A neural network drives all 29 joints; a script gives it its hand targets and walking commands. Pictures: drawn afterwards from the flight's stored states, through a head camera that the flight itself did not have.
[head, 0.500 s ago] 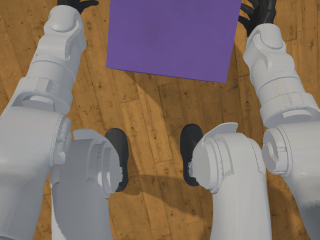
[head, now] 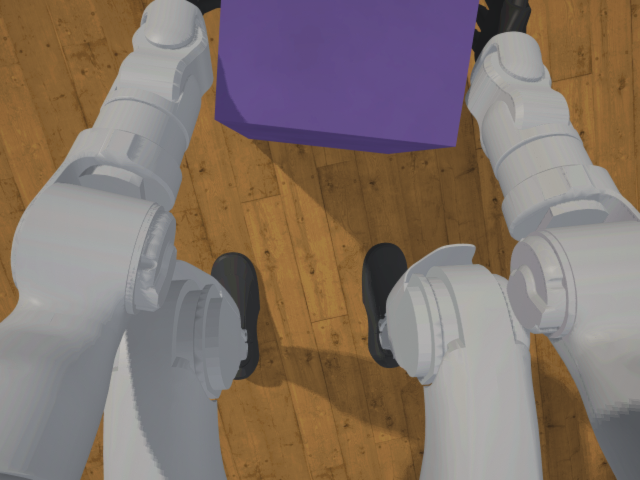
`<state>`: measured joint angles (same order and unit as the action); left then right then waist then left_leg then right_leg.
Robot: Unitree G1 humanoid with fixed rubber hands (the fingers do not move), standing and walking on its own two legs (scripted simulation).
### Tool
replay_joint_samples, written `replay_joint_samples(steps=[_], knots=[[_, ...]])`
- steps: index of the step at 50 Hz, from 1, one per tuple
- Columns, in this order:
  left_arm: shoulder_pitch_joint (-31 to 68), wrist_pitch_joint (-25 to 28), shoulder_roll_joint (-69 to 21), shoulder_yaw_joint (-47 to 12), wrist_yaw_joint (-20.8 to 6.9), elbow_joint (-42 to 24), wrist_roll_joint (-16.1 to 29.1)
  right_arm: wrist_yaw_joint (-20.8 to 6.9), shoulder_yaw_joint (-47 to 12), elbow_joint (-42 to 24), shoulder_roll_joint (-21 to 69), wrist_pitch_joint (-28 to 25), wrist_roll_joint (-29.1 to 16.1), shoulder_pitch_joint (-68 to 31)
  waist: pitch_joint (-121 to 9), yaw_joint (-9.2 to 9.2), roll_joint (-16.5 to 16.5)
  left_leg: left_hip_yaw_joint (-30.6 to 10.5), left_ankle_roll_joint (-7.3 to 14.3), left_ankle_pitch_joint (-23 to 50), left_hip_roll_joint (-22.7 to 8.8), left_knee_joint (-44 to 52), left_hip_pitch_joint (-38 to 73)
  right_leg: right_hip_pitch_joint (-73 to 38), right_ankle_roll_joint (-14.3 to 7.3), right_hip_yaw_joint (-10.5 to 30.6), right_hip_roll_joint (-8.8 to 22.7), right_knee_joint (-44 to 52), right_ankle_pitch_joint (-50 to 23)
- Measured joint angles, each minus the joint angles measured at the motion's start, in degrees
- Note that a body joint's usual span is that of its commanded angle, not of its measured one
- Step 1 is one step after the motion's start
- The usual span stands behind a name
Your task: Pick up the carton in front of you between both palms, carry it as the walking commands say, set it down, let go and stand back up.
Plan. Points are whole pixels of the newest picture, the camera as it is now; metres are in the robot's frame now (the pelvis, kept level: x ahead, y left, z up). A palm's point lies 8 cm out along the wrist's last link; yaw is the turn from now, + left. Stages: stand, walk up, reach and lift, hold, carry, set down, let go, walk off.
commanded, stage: reach and lift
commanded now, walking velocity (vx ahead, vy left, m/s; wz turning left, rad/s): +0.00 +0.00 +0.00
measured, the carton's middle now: (335, 51) +0.53 -0.03 -0.24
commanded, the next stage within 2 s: none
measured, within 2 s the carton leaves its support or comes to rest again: leaves its support in 0.12 s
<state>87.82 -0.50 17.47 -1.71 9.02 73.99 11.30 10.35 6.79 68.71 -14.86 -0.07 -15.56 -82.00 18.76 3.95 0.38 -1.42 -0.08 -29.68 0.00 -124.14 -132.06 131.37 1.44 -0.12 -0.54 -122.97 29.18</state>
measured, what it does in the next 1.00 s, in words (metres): rises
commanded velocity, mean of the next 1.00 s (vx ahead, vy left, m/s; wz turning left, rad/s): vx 0.00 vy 0.00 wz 0.00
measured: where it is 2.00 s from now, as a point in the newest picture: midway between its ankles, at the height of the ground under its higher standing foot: (312, 331)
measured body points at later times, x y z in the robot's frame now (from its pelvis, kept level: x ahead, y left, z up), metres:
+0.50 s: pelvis +0.00 +0.01 +0.06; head +0.27 +0.01 +0.43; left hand +0.53 +0.13 -0.01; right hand +0.50 -0.18 -0.01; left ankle +0.12 +0.12 -0.34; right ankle +0.13 -0.12 -0.34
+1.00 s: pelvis +0.04 +0.01 +0.19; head +0.23 +0.00 +0.59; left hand +0.49 +0.13 +0.14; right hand +0.47 -0.17 +0.14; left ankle +0.12 +0.12 -0.34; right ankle +0.13 -0.12 -0.34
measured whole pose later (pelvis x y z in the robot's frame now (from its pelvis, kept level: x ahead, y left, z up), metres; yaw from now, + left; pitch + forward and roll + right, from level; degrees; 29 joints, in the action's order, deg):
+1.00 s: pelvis +0.04 +0.01 +0.19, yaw +0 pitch +38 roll +0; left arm 45.7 -20.2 -2.9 20.9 4.3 36.6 -9.6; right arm 2.7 24.9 33.7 3.0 21.4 9.6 -44.0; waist -13.8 2.1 -1.0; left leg -2.5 -0.9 -29.5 3.6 -90.5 -98.9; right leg 99.4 1.8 2.5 -2.1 -89.6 28.2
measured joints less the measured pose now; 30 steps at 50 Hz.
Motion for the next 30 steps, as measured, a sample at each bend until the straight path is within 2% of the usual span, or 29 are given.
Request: replay_joint_samples(steps=[3,7,12,16,21,24,27,30], knots=[[-0.27,-1.86,-0.27,1.22,0.04,-1.22,-1.11,-0.04,0.62,-1.66,-0.08,2.21,0.70,0.43,-0.02,-0.03,-0.08,0.08,0.07,0.05,0.10,-1.02,-0.42,0.41,0.06,0.12,0.00,-1.07,0.01],[-3.74,-4.10,-0.60,0.90,0.87,-6.01,0.10,0.56,-1.27,-5.03,-0.50,4.97,-0.62,2.03,-0.91,-0.20,0.02,0.48,0.03,-0.21,0.13,-2.04,-0.42,0.73,0.24,0.69,-0.35,-2.28,0.18],[-10.83,-7.72,-1.66,2.00,1.20,-14.45,-0.20,1.28,0.93,-13.56,1.67,8.45,0.76,9.25,-5.70,-0.47,-0.12,0.24,-0.81,-1.24,1.09,-1.61,1.33,-0.84,0.50,1.19,-0.81,-2.03,1.25],[-16.46,-11.15,-5.06,8.15,0.03,-19.27,-5.00,0.42,6.95,-19.59,5.59,11.75,6.47,15.99,-12.82,-0.76,-0.67,-0.12,-1.15,-1.76,1.97,1.03,3.46,-3.08,0.60,1.28,-0.70,0.55,1.88],[-20.47,-14.43,-10.67,19.14,-2.57,-20.79,-15.23,-3.16,16.89,-21.91,10.64,15.50,17.50,20.16,-21.48,-1.00,-1.57,-0.44,-1.10,-1.10,2.63,6.57,6.10,-6.01,0.55,1.16,-0.47,6.27,1.50],[-21.95,-16.03,-12.97,23.23,-3.71,-22.13,-19.85,-5.10,20.81,-23.18,12.48,17.33,22.70,21.28,-24.51,-1.16,-1.86,-0.74,-1.15,-0.42,3.57,10.37,7.91,-7.70,0.82,1.40,-0.88,10.32,0.36],[-23.22,-16.97,-14.53,25.28,-4.40,-23.98,-22.24,-6.43,22.88,-25.03,13.65,18.52,25.68,22.23,-26.22,-1.08,-2.05,-0.95,-0.92,0.15,4.32,13.89,9.77,-9.37,1.00,1.73,-1.31,14.07,-0.80],[-24.34,-17.56,-15.79,26.11,-4.74,-25.92,-23.36,-7.29,23.49,-27.03,14.15,19.41,26.73,23.28,-27.15,-0.94,-2.12,-0.92,-1.07,0.99,4.39,16.86,11.60,-11.12,1.19,2.08,-1.63,17.17,-1.67]])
